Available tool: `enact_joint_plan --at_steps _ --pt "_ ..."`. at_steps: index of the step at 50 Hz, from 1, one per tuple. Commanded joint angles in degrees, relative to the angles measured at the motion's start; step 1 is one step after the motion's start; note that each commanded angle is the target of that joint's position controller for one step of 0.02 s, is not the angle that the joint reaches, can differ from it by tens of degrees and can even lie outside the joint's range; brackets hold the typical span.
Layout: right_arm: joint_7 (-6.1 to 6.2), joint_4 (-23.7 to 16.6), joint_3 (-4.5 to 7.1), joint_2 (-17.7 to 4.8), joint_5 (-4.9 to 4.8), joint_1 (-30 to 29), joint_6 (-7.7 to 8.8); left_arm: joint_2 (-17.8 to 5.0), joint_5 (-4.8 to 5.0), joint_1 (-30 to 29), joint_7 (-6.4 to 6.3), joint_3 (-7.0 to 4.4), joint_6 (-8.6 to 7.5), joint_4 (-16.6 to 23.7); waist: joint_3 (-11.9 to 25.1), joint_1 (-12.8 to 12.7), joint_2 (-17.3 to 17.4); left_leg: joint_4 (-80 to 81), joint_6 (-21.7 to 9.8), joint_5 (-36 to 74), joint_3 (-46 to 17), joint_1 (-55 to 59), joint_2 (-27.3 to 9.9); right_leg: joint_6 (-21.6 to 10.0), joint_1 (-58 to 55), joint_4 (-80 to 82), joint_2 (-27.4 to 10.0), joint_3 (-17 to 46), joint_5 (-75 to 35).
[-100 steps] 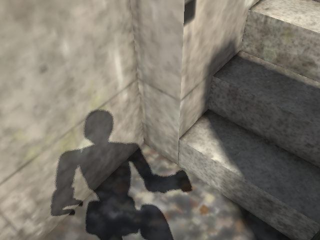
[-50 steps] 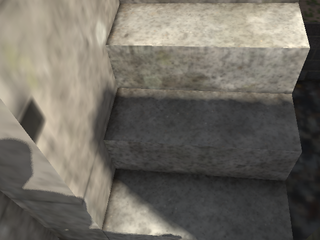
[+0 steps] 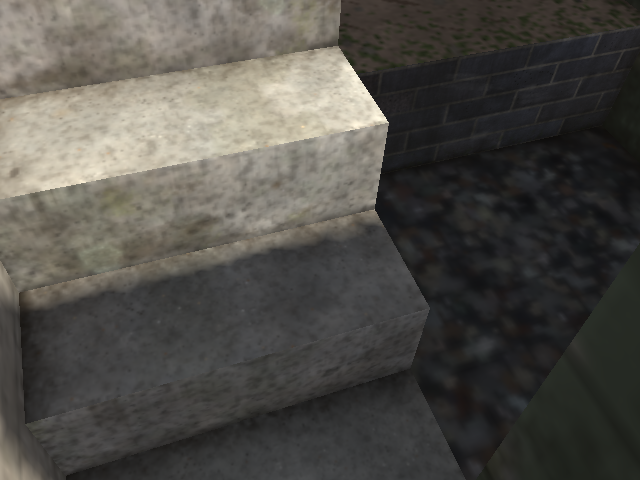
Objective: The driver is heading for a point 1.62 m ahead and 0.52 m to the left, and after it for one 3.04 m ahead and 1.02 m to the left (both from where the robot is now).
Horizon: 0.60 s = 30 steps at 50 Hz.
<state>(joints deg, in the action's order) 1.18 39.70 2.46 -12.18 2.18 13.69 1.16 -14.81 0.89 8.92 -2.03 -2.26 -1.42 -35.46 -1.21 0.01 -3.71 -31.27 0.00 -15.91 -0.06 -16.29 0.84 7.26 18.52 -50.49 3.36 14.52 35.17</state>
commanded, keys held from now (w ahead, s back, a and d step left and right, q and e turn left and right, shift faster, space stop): no key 0.04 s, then q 0.76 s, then w+q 0.18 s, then w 0.02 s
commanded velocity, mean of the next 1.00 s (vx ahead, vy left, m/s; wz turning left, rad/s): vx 0.04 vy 0.00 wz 0.40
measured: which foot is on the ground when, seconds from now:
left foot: down 0.00-1.00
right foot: up 0.00-0.16, down 0.18-0.60, up 0.62-0.98, down 1.00-1.00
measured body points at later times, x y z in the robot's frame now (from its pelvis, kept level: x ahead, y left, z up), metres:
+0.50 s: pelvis -0.01 -0.02 +0.00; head +0.01 -0.01 +0.44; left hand +0.09 +0.27 -0.10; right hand +0.20 -0.27 -0.08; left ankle -0.05 +0.09 -0.68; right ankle -0.04 -0.15 -0.73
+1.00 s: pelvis -0.01 -0.04 +0.01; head +0.01 -0.01 +0.46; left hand +0.05 +0.29 -0.08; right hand +0.25 -0.24 -0.07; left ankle -0.03 +0.09 -0.73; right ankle +0.06 -0.14 -0.73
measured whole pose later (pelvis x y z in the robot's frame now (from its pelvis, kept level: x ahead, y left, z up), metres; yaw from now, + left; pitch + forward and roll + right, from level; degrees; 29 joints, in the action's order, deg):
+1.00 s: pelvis -0.01 -0.04 +0.01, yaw +28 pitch +2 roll -1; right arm 3.7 35.9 4.2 -17.3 -0.9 12.9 2.3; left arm -15.5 0.0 2.8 -1.1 -4.0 1.7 -35.7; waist -2.8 0.7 -1.1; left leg -28.1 0.4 -10.7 -11.3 -18.6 3.5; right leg -0.3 15.3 -25.6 3.4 3.9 14.2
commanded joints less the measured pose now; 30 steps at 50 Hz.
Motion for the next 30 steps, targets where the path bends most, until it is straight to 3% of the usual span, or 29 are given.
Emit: enact_joint_plan --at_steps 1,2,3,5,7,8,9,10,11,12,13,14,16,17,18,19,20,21,22,23,24,25,26,27,28,29,30 --pt "0.49 -5.0 1.30 -7.1 -0.60 -3.7 1.01 -5.3 0.58 2.9 -0.39 -2.24 1.04 0.7 3.8 -1.4 12.6 12.6 -10.5 22.4 -16.9 5.2 -16.6 4.1 2.9 -10.0 -3.5 -1.1 1.7" --pt "0.88 -5.1 1.05 -6.9 -0.72 -4.6 0.46 -3.7 0.79 1.8 -0.02 -1.83 1.55 0.4 1.8 -1.7 13.9 13.8 -9.2 15.4 -14.5 3.0 -14.1 4.2 1.5 -5.8 -4.2 -2.9 -0.5" --pt "0.74 -5.6 0.62 -6.0 -0.56 -4.6 0.27 -2.5 0.35 1.5 -0.12 -1.54 1.71 -0.7 -0.4 -0.9 13.3 14.6 -8.8 14.2 -14.7 2.1 -13.3 4.4 0.3 -0.9 -4.9 -4.2 -2.3" --pt "0.75 -5.1 0.84 -6.2 -1.22 -2.7 -0.20 -0.1 0.09 -0.4 -0.25 -0.93 1.14 -1.2 -0.6 -0.1 13.6 14.4 -7.5 12.8 -13.7 5.4 -9.9 2.9 -2.9 14.7 -5.8 -7.4 -5.6" --pt "0.78 -5.1 1.75 -8.0 -2.22 -0.3 -0.77 -1.9 0.30 -1.1 -0.54 -1.58 0.71 -2.0 0.8 0.2 12.0 12.9 -5.9 13.7 -15.0 9.6 -9.1 1.8 -5.8 26.5 -4.3 -9.8 -15.6" --pt "0.61 -5.3 2.31 -9.0 -2.23 0.9 -0.66 -3.3 0.34 -0.2 -0.59 -2.01 0.76 -2.8 1.5 0.4 12.2 12.8 -5.0 14.8 -16.3 10.0 -9.2 1.2 -7.2 28.5 -4.2 -9.5 -20.7" --pt "0.62 -5.7 1.86 -7.7 -1.34 0.8 -0.16 -2.8 -0.47 1.9 -0.65 -1.71 1.02 -3.7 3.2 -0.2 11.2 14.4 -4.1 9.7 -17.8 9.4 -9.9 0.5 -10.5 30.4 -5.7 -8.0 -22.6" --pt "0.61 -6.6 2.25 -8.3 -1.09 -0.5 0.27 -4.8 0.26 1.6 -0.58 -2.11 1.65 -3.8 2.8 -0.2 11.3 14.2 -3.1 8.0 -17.1 7.7 -8.4 -0.3 -10.2 27.2 -5.6 -8.9 -24.5" --pt "0.85 -8.0 2.20 -8.1 -1.70 -1.9 0.37 -5.7 0.19 2.7 -0.34 -2.44 1.64 -4.9 2.8 0.1 7.4 14.2 -2.4 4.8 -15.5 7.4 -7.1 -1.8 -8.0 25.0 -4.8 -9.3 -19.6" --pt "0.99 -9.4 1.98 -7.2 -1.21 -5.5 0.50 -3.5 0.08 -1.6 -0.26 -1.89 1.02 -3.5 3.3 -0.7 6.9 11.4 -2.1 5.7 -14.2 7.8 -5.9 -3.0 -7.0 25.3 -4.8 -9.9 -20.4" --pt "1.08 -10.1 2.29 -7.4 -1.40 -6.0 0.49 -3.3 -0.11 -2.7 -0.26 -1.71 0.55 -3.2 3.4 -0.4 5.6 9.4 -2.3 9.7 -13.7 7.3 -5.1 -3.4 -6.7 25.0 -4.8 -10.1 -22.0" --pt "1.38 -10.3 2.76 -8.8 -1.70 -5.8 0.20 -4.1 -0.25 -1.9 -0.18 -2.01 0.05 -3.2 4.4 -0.7 5.5 7.9 -2.6 12.3 -13.6 7.1 -4.7 -3.6 -7.3 24.8 -4.9 -10.3 -23.6" --pt "1.90 -11.0 2.86 -8.3 -2.09 -5.2 -0.45 -4.4 0.06 -1.0 0.02 -2.08 -0.41 -3.1 4.9 -0.8 1.8 3.5 -2.3 16.6 -12.0 4.5 -2.7 -4.3 -8.2 24.1 -5.1 -10.4 -27.8" --pt "2.05 -11.2 3.05 -8.4 -2.48 -5.2 -0.91 -5.6 -0.25 0.4 -0.12 -2.44 -0.31 -3.0 3.9 -1.1 0.7 0.6 -1.6 16.9 -10.9 2.2 -1.3 -5.4 -7.8 24.5 -5.4 -10.4 -27.3" --pt "1.65 -12.1 2.63 -7.5 -2.53 -5.2 -1.22 -7.7 0.12 1.2 -0.40 -2.68 -0.04 -2.8 2.3 -0.5 -1.3 -2.9 -0.5 16.2 -9.9 0.1 0.2 -6.9 -6.8 26.7 -7.9 -7.4 -28.1" --pt "1.12 -11.5 2.29 -6.4 -1.82 -4.0 -1.16 -8.3 0.11 0.8 -0.86 -2.84 0.90 -2.3 0.6 0.3 -6.6 -7.3 1.5 13.0 -7.2 -3.0 2.3 -9.6 -6.7 28.5 -9.5 -5.2 -28.0" --pt "0.73 -10.9 2.35 -6.3 -1.50 -2.2 -1.06 -8.0 -0.08 -1.0 -1.38 -2.66 1.50 -0.7 0.7 0.5 -11.0 -15.6 3.0 3.0 -4.5 -6.1 3.7 -13.0 -6.8 29.4 -13.3 -2.2 -31.8" --pt "0.36 -10.8 3.37 -8.2 -2.96 -0.6 -0.46 -8.8 -0.19 -3.7 -1.90 -2.92 1.76 1.5 1.3 0.4 -10.8 -26.4 4.5 -9.3 -3.9 -10.2 2.7 -17.5 -7.4 29.8 -18.9 0.7 -37.2" --pt "0.07 -11.4 3.91 -10.2 -3.27 -1.7 -0.48 -9.2 -0.49 -4.6 -2.00 -2.68 1.38 2.9 0.0 0.8 -8.0 -35.8 5.8 -14.9 -4.8 -15.9 0.0 -20.6 -8.2 29.1 -22.8 2.1 -46.1" --pt "0.08 -11.6 3.75 -9.4 -3.18 -1.4 -0.71 -10.1 -0.38 -5.5 -2.12 -3.09 1.02 3.1 -0.5 1.9 -3.2 -39.5 6.5 -16.0 -4.9 -18.8 -2.2 -21.1 -9.1 28.1 -24.4 0.7 -51.6" --pt "0.26 -11.0 2.99 -7.6 -3.14 -0.2 -0.59 -11.6 0.09 -5.7 -1.78 -3.88 0.63 2.8 -0.8 2.7 -1.3 -36.7 6.7 -14.8 -5.5 -20.1 -5.5 -19.6 -10.7 26.7 -23.1 -2.3 -52.7" --pt "0.35 -11.0 2.15 -7.1 -2.17 -1.4 -0.68 -12.0 0.63 -6.1 -1.64 -4.30 0.48 3.1 -0.7 1.8 -1.4 -30.7 6.6 -13.4 -3.9 -18.4 -6.4 -18.3 -11.1 25.7 -20.2 -6.7 -54.6" --pt "0.00 -11.5 1.56 -7.0 -1.48 -3.0 -0.60 -12.4 0.42 -7.4 -1.47 -4.52 0.78 3.6 0.3 0.8 -1.5 -24.0 6.2 -11.9 -1.1 -13.7 -5.9 -17.5 -10.5 24.7 -17.7 -10.6 -55.3" --pt "-0.50 -12.1 1.52 -7.2 -1.06 -4.3 -0.90 -12.4 -0.01 -6.7 -1.21 -4.87 1.30 3.9 0.9 0.1 -2.2 -18.6 5.1 -11.6 1.0 -9.9 -4.5 -16.8 -10.3 24.1 -16.3 -12.6 -55.2" --pt "-1.00 -11.9 1.78 -8.2 -1.76 -3.4 -0.99 -12.2 0.13 -5.8 -0.94 -4.98 1.70 4.0 2.0 -0.5 -2.6 -14.0 4.4 -9.2 2.7 -7.6 -2.9 -16.7 -11.7 22.3 -15.8 -13.4 -54.3" --pt "-1.36 -10.9 2.12 -8.5 -2.26 0.8 -0.80 -11.5 0.51 -6.9 -0.72 -4.89 1.96 4.7 3.8 1.7 -2.4 -6.1 3.1 -3.4 4.1 -3.6 -1.3 -16.1 -12.4 18.1 -14.7 -14.7 -52.3" --pt "-0.90 -9.2 2.96 -9.8 -1.92 5.4 -0.42 -9.4 0.96 -5.5 -0.73 -4.40 1.81 4.5 5.3 3.2 2.2 3.1 1.1 5.1 4.0 3.5 2.4 -13.9 -10.3 10.0 -11.6 -17.5 -48.2"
